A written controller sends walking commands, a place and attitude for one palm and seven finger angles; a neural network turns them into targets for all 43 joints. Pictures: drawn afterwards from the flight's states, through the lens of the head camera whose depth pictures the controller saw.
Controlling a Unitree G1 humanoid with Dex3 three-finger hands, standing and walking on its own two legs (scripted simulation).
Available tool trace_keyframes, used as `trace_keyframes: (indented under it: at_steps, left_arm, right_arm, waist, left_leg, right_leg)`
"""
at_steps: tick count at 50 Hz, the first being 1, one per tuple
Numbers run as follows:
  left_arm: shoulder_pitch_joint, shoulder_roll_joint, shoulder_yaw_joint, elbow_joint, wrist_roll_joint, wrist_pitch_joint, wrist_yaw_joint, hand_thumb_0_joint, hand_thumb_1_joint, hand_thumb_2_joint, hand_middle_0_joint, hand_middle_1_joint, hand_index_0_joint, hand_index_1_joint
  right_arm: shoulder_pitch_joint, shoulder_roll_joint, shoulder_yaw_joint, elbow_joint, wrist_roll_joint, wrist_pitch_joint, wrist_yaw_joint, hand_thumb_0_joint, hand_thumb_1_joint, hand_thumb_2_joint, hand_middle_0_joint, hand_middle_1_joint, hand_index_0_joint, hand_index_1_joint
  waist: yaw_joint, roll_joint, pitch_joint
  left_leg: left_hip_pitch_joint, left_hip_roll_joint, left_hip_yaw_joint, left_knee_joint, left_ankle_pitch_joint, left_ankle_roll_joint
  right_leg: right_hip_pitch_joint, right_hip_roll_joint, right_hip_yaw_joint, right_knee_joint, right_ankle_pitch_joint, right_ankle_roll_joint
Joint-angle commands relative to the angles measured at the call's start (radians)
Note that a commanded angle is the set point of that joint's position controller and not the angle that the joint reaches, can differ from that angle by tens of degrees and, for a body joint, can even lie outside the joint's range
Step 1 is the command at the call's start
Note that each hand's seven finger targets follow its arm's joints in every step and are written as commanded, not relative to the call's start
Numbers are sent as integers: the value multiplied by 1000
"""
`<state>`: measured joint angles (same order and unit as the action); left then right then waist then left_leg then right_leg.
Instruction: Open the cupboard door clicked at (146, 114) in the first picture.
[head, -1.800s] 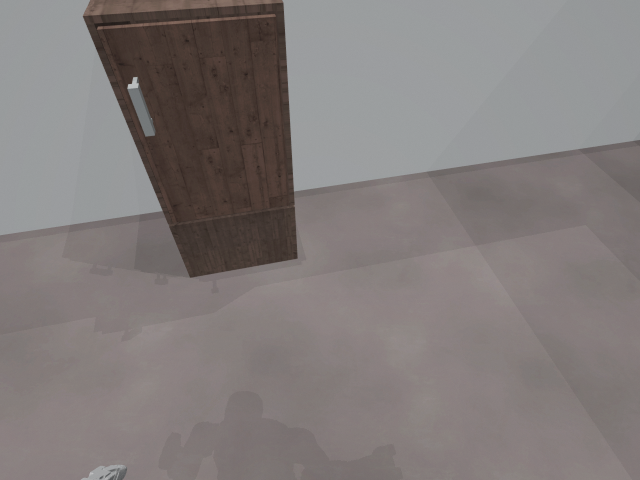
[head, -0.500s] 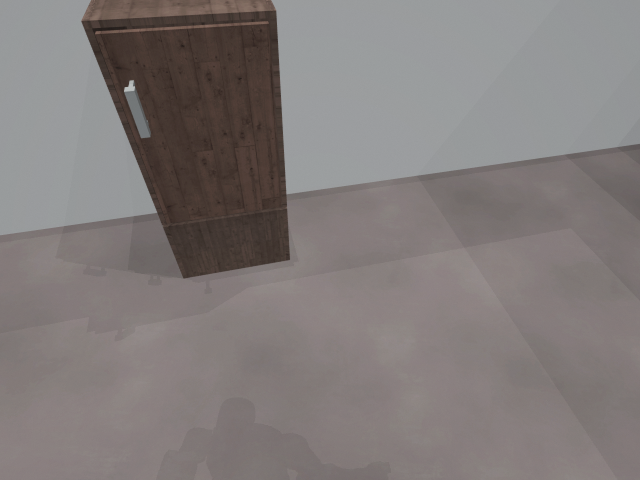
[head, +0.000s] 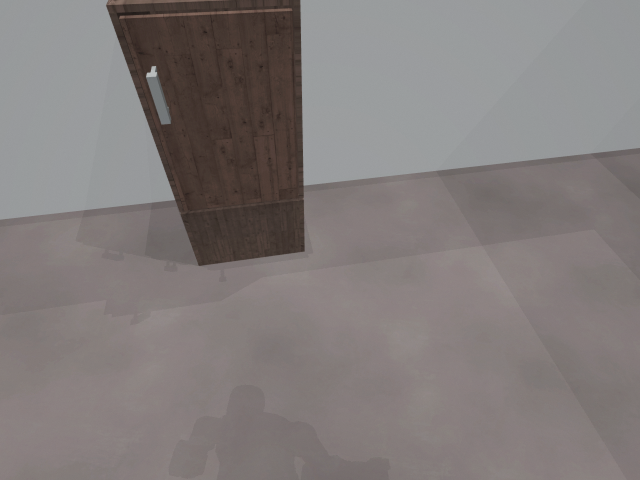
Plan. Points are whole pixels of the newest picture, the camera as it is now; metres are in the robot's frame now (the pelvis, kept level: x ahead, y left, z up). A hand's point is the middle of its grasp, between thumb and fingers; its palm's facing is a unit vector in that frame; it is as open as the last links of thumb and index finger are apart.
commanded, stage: turn to face it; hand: left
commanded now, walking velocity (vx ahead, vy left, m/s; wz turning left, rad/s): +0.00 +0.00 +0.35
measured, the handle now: (160, 95) +0.95 +0.46 -0.02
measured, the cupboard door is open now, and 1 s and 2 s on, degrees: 0 0 0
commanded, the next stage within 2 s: take the last steps up to it in 0.36 s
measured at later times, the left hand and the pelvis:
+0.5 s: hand out of the picture -0.01 +0.18 -0.16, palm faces +0.19 -0.94 -0.28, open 7.4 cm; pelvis -0.03 -0.02 +0.00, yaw +9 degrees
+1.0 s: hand out of the picture -0.10 +0.20 -0.18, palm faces +0.30 -0.94 -0.15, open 7.4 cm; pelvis +0.03 +0.05 +0.00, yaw +13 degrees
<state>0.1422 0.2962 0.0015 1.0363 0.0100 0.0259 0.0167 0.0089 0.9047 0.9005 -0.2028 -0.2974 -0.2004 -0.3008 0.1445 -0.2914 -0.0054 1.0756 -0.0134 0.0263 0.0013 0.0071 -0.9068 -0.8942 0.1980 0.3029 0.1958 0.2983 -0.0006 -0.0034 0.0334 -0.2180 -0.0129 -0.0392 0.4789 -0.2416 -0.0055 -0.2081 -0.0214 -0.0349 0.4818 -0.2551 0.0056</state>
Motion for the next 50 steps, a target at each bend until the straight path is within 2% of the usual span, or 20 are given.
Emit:
trace_keyframes:
  at_steps: [1, 5, 8, 10, 15, 18, 19, 21, 22, 25, 28, 34, 38, 41, 42, 43, 44, 45, 47, 50]
  left_arm:
    - [45, 165, 42, -77, 5, -8, 18, 0, 900, 900, -200, -300, -200, -300]
    - [12, 142, 48, -120, 9, -2, 20, 0, 900, 900, -200, -300, -200, -300]
    - [17, 66, 44, -137, 2, 1, 20, 0, 900, 900, -200, -300, -200, -300]
    - [32, 57, 49, -137, 3, -1, 23, 0, 900, 900, -200, -300, -200, -300]
    - [77, -7, 45, -127, -6, -11, 16, 0, 900, 900, -200, -300, -200, -300]
    - [156, -15, 46, -101, -9, -17, 21, 0, 900, 900, -200, -300, -200, -300]
    - [185, 6, 51, -92, -4, -22, 25, 0, 900, 900, -200, -300, -200, -300]
    - [175, 138, 75, -108, 14, -30, 31, 0, 900, 900, -200, -300, -200, -300]
    - [176, 114, 72, -115, 9, -35, 32, 0, 900, 900, -200, -300, -200, -300]
    - [118, 50, 57, -112, 11, -39, 24, 0, 900, 900, -200, -300, -200, -300]
    - [195, 39, 57, -85, 14, -59, 17, 0, 900, 900, -200, -300, -200, -300]
    - [338, 49, 61, -15, 25, -78, 6, 0, 900, 900, -200, -300, -200, -300]
    - [343, 53, 62, 16, 28, -75, 2, 0, 900, 900, -200, -300, -200, -300]
    - [312, 30, 62, 33, 17, -67, 0, 0, 900, 900, -200, -300, -200, -300]
    - [313, -11, 54, 32, 13, -64, -4, 0, 900, 900, -200, -300, -200, -300]
    - [304, -72, 40, 6, 11, -65, -12, 0, 900, 900, -200, -300, -200, -300]
    - [223, -63, 38, -36, 21, -68, -8, 0, 900, 900, -200, -300, -200, -300]
    - [166, -63, 40, -43, 20, -61, -5, 0, 900, 900, -200, -300, -200, -300]
    - [153, -67, 50, -22, 21, -58, -23, 0, 900, 900, -200, -300, -200, -300]
    - [228, -101, 54, 11, 23, -43, -34, 0, 900, 900, -200, -300, -200, -300]
  right_arm:
    - [23, -105, -31, -87, 1, -2, -3, 0, -900, -900, 200, 300, 200, 300]
    - [80, -87, -45, -101, -2, 2, -1, 0, -900, -900, 200, 300, 200, 300]
    - [93, -142, -57, -120, -9, -12, -8, 0, -900, -900, 200, 300, 200, 300]
    - [110, -136, -64, -126, -5, -18, -20, 0, -900, -900, 200, 300, 200, 300]
    - [121, -106, -74, -128, -10, -11, -31, 0, -900, -900, 200, 300, 200, 300]
    - [110, -90, -76, -126, -2, -6, -26, 0, -900, -900, 200, 300, 200, 300]
    - [104, -64, -74, -130, 5, -6, -22, 0, -900, -900, 200, 300, 200, 300]
    - [86, 13, -66, -171, 6, -4, -14, 0, -900, -900, 200, 300, 200, 300]
    - [51, -19, -79, -162, -7, 11, -15, 0, -900, -900, 200, 300, 200, 300]
    - [109, 1, -79, -109, -8, 21, 1, 0, -900, -900, 200, 300, 200, 300]
    - [70, -1, -73, -115, -16, 10, 14, 0, -900, -900, 200, 300, 200, 300]
    - [-36, 28, -58, -146, -15, -15, 28, 0, -900, -900, 200, 300, 200, 300]
    - [-30, 53, -48, -141, -6, -33, 29, 0, -900, -900, 200, 300, 200, 300]
    - [113, 40, -46, -84, -3, -53, 16, 0, -900, -900, 200, 300, 200, 300]
    - [222, -19, -62, -45, -4, -63, 2, 0, -900, -900, 200, 300, 200, 300]
    - [345, -125, -89, -12, -14, -69, -8, 0, -900, -900, 200, 300, 200, 300]
    - [402, -154, -91, -1, -12, -61, -11, 0, -900, -900, 200, 300, 200, 300]
    - [377, -129, -86, 0, -11, -63, -20, 0, -900, -900, 200, 300, 200, 300]
    - [255, -32, -61, -24, -7, -72, -23, 0, -900, -900, 200, 300, 200, 300]
    - [216, 29, -56, -28, -6, -95, -28, 0, -900, -900, 200, 300, 200, 300]
  waist:
    - [4, -90, -57]
    - [-24, -51, -49]
    - [-19, 228, -17]
    - [-14, 190, -43]
    - [-14, 145, -109]
    - [16, 126, -120]
    - [25, 71, -119]
    - [32, -246, -35]
    - [40, -218, -4]
    - [-14, -128, 45]
    - [20, -131, 79]
    - [69, -128, 97]
    - [59, -164, 72]
    - [-9, -93, 20]
    - [-58, 54, -36]
    - [-98, 280, -83]
    - [-121, 247, -34]
    - [-116, 232, 15]
    - [-58, 124, 131]
    - [-1, 115, 97]
  left_leg:
    - [-70, 61, -39, 79, 142, 11]
    - [-47, 72, -73, 86, 108, 24]
    - [-101, 240, -420, -186, 171, 146]
    - [-43, 271, -464, -192, 278, 217]
    - [74, 206, -363, -106, 437, 204]
    - [-9, 148, -323, -60, 338, 143]
    - [-94, 104, -283, -17, 223, 98]
    - [-335, -59, -31, 267, -213, -10]
    - [-305, -19, -61, 411, -268, -8]
    - [-308, 18, -15, 616, -148, -15]
    - [-371, 54, 22, 616, -86, -28]
    - [-371, 87, 90, 385, -106, -24]
    - [-212, 70, 135, 203, -130, -3]
    - [123, 35, 202, -39, -17, 3]
    - [326, 123, 96, -92, -55, 34]
    - [442, 379, -232, -176, -104, 127]
    - [379, 465, -326, -250, -139, 195]
    - [290, 475, -348, -283, -183, 213]
    - [129, 398, -202, -316, -154, 182]
    - [62, 306, -16, -314, 49, 152]
  right_leg:
    - [5, -210, 135, -82, 141, -59]
    - [-94, -199, 89, -23, 40, -63]
    - [-122, 1, -36, 279, -168, 27]
    - [-181, -10, 45, 443, -291, 16]
    - [-154, 12, 38, 287, -246, 24]
    - [33, 25, 21, 9, -57, 30]
    - [136, -13, 46, -109, 30, 25]
    - [153, -377, 370, -219, 135, -124]
    - [25, -389, 371, -220, 191, -156]
    - [-16, -273, 222, -230, 85, -144]
    - [45, -278, 221, -283, -85, -148]
    - [131, -301, 212, -304, -103, -162]
    - [76, -286, 155, -271, -43, -150]
    - [-67, -193, 41, -132, -33, -91]
    - [-183, -139, -16, 55, -36, -54]
    - [-374, -40, -127, 328, -236, -2]
    - [-462, -19, -79, 506, -364, -9]
    - [-503, -55, -29, 640, -335, -14]
    - [-495, -113, 7, 679, -167, -9]
    - [-377, -118, -19, 598, -41, 13]
